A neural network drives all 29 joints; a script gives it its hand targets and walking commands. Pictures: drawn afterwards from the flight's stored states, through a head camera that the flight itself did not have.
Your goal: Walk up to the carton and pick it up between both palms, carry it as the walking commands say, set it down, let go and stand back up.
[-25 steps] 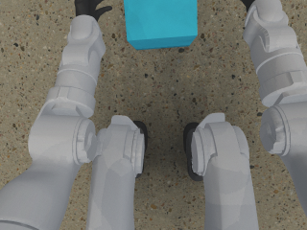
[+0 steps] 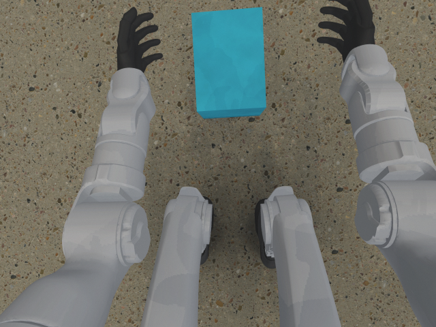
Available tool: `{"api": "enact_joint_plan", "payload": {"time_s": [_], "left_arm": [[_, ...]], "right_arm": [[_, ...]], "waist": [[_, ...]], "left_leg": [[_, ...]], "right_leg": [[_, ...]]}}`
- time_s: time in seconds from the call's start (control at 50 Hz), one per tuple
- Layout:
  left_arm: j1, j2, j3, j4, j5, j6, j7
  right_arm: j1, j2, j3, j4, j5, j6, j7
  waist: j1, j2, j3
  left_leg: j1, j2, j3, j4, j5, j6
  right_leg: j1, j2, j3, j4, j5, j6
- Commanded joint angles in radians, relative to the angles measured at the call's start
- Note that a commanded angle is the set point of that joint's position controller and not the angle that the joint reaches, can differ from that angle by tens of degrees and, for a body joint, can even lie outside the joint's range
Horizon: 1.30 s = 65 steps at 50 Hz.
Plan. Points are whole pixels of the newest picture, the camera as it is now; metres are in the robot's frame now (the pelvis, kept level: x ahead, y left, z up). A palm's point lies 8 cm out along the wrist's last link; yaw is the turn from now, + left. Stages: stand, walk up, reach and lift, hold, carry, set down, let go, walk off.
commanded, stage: set down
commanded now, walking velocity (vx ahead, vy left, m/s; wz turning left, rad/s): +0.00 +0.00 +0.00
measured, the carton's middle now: (229, 70) +0.58 +0.00 -0.42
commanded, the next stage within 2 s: let go in 0.68 s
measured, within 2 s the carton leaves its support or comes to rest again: neither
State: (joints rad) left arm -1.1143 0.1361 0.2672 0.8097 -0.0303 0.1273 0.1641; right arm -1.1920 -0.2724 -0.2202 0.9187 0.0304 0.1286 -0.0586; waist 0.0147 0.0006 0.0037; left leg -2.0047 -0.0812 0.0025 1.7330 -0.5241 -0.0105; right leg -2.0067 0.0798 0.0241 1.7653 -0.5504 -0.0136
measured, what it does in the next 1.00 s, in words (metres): rises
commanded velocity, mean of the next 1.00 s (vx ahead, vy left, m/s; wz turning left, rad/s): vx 0.00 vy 0.00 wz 0.00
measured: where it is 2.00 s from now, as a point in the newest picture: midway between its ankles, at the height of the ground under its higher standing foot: (234, 243)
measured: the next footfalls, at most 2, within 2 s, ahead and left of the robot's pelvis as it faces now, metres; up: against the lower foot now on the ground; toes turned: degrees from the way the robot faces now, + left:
none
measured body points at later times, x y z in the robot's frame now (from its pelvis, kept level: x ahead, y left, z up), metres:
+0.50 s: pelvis +0.02 +0.00 +0.14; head +0.31 -0.02 +0.48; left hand +0.52 +0.16 +0.03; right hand +0.53 -0.20 +0.03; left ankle +0.09 +0.11 -0.47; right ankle +0.08 -0.10 -0.47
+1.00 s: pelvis +0.06 +0.00 +0.21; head +0.33 -0.01 +0.57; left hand +0.45 +0.18 +0.08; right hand +0.45 -0.21 +0.08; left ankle +0.09 +0.11 -0.47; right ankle +0.08 -0.10 -0.47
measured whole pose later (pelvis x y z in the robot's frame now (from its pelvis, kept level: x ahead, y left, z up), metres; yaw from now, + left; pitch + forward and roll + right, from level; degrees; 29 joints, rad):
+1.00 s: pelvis +0.06 +0.00 +0.21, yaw -2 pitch +38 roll +1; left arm -0.53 0.09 0.23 0.55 0.14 0.09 0.01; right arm -0.57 -0.12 -0.22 0.59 -0.15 0.10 -0.03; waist 0.01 0.00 -0.06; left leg -1.21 -0.05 -0.05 0.82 -0.28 0.00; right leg -1.21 0.07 0.06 0.84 -0.30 -0.02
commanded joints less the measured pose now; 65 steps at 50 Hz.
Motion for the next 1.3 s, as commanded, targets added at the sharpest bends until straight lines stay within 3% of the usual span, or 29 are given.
{"api": "enact_joint_plan", "payload": {"time_s": [0.0,0.12,0.48,0.6,0.7,0.8,0.88,0.96,1.14,1.28], "left_arm": [[-0.178,0.074,0.010,-0.137,0.012,-0.016,-0.006],[-0.134,0.050,0.013,-0.158,0.021,-0.015,-0.022],[-0.067,-0.007,0.081,-0.173,0.097,-0.022,-0.060],[-0.037,-0.039,0.113,-0.112,0.162,-0.040,-0.074],[0.039,-0.034,0.135,-0.127,0.217,-0.057,-0.081],[0.178,0.011,0.071,-0.243,0.214,-0.062,-0.109],[0.380,0.016,-0.008,-0.360,0.188,-0.045,-0.132],[0.560,0.040,-0.048,-0.396,0.158,-0.054,-0.160],[0.871,0.060,-0.105,-0.315,0.078,-0.121,-0.194],[1.099,0.095,-0.143,-0.376,0.053,-0.147,-0.203]], "right_arm": [[-0.212,-0.091,-0.014,-0.133,-0.006,-0.017,0.007],[-0.166,-0.078,-0.025,-0.146,-0.021,-0.018,0.019],[-0.107,-0.043,-0.084,-0.143,-0.107,-0.029,0.055],[-0.081,-0.003,-0.118,-0.084,-0.157,-0.048,0.065],[0.002,0.021,-0.140,-0.104,-0.188,-0.061,0.062],[0.160,0.052,-0.117,-0.266,-0.215,-0.052,0.027],[0.378,0.073,-0.039,-0.410,-0.200,-0.039,0.019],[0.544,0.082,0.011,-0.482,-0.172,-0.051,0.026],[0.891,0.057,0.046,-0.385,-0.112,-0.123,0.063],[1.128,0.030,0.096,-0.438,-0.075,-0.149,0.090]], "waist": [[0.009,-0.052,-1.110],[0.012,-0.054,-1.108],[0.028,-0.059,-1.006],[0.023,-0.065,-0.843],[0.021,-0.069,-0.903],[0.015,-0.047,-1.135],[0.009,-0.015,-1.177],[0.012,-0.024,-1.021],[0.001,-0.003,-0.639],[-0.005,0.010,-0.423]], "left_leg": [[0.599,-0.031,0.049,-0.183,0.381,-0.029],[0.685,-0.027,0.040,-0.297,0.433,-0.031],[0.967,-0.002,0.022,-0.693,0.450,-0.038],[0.966,0.009,0.014,-0.780,0.440,-0.042],[1.023,0.007,0.011,-0.801,0.528,-0.046],[1.138,-0.001,0.008,-0.798,0.668,-0.036],[1.288,0.000,-0.014,-0.840,0.776,-0.028],[1.342,0.015,-0.035,-0.921,0.755,-0.028],[1.490,0.056,-0.057,-1.088,0.696,-0.039],[1.624,0.063,-0.053,-1.203,0.586,-0.026]], "right_leg": [[0.683,0.022,-0.018,-0.220,0.407,0.024],[0.761,0.023,-0.014,-0.335,0.468,0.027],[1.001,0.011,0.008,-0.745,0.477,0.038],[0.994,-0.003,0.011,-0.835,0.467,0.043],[1.100,-0.008,0.024,-0.857,0.592,0.044],[1.327,-0.014,0.047,-0.839,0.821,0.047],[1.406,-0.021,0.045,-0.874,0.905,0.045],[1.434,-0.025,0.051,-0.947,0.871,0.037],[1.472,-0.042,0.043,-1.131,0.695,0.017],[1.637,-0.052,0.041,-1.242,0.603,0.007]]}}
